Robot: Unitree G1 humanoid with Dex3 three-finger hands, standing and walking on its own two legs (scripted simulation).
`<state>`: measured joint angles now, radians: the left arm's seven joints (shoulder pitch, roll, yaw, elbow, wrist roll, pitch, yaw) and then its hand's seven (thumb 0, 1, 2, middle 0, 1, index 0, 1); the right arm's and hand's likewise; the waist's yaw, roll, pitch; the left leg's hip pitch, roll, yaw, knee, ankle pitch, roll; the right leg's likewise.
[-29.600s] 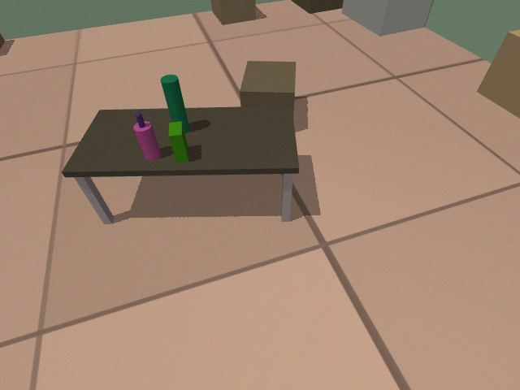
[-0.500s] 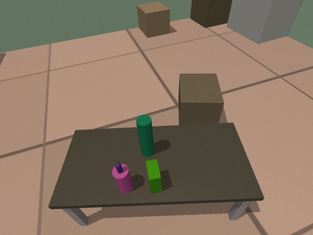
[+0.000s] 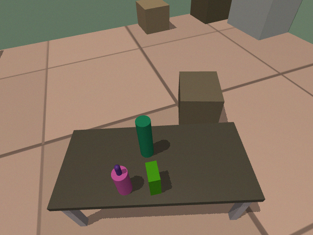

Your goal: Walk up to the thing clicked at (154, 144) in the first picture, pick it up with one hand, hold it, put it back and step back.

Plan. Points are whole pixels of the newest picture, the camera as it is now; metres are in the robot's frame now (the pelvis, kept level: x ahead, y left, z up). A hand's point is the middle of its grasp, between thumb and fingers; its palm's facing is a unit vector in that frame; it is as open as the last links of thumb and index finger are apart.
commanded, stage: stand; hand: left
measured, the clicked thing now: (121, 178) +0.43 +0.19 -0.30
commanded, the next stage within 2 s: none
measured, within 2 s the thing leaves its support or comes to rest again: neither
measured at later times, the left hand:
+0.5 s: hand out of the picture +0.09 +0.25 -0.15, palm faces -0.02 -0.94 -0.35, open 9.9 cm
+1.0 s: hand out of the picture +0.08 +0.24 -0.15, palm faces -0.03 -0.94 -0.35, open 7.4 cm
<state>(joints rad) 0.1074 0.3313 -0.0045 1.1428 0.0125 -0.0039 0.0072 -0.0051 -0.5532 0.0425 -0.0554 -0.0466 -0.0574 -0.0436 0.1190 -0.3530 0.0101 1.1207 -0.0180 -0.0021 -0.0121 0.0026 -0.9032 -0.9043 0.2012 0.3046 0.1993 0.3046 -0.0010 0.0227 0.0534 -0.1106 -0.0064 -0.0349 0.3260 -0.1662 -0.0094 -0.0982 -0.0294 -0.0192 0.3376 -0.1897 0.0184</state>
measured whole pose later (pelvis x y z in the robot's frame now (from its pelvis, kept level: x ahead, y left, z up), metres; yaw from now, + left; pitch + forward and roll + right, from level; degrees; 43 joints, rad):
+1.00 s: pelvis +0.01 -0.01 +0.00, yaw +0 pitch -3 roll +0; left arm 0.12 0.34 0.00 1.13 0.01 -0.01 0.00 0.00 0.91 0.90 -0.20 -0.30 -0.21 -0.30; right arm 0.12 -0.35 0.01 1.12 -0.02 0.00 0.00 0.00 -0.91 -0.90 0.20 0.30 0.20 0.30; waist 0.00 0.01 0.05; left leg -0.10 0.01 -0.03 0.32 -0.18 -0.02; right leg -0.08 -0.01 -0.02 0.32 -0.19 0.01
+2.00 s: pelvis +0.01 +0.00 +0.00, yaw -1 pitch -2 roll +0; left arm 0.12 0.34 0.00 1.11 0.01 -0.01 0.00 0.00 0.91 0.90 -0.20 -0.30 -0.21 -0.30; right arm 0.11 -0.35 0.00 1.12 -0.02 -0.01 0.00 0.00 -0.91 -0.90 0.20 0.30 0.20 0.30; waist 0.00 0.01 0.06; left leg -0.09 0.01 -0.02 0.31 -0.18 -0.01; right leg -0.08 -0.02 0.00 0.32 -0.20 0.01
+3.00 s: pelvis -0.06 +0.01 -0.03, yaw +0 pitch -2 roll +1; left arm 0.05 0.39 0.05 0.91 0.03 0.04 0.00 0.00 0.91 0.90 -0.21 -0.30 -0.21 -0.30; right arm 0.10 -0.42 -0.07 0.93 0.00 0.06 0.02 0.00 -0.91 -0.90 0.20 0.30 0.20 0.30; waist -0.02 -0.01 0.18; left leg -0.40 -0.06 -0.06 0.96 -0.50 0.05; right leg -0.38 -0.05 0.00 0.69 -0.28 0.00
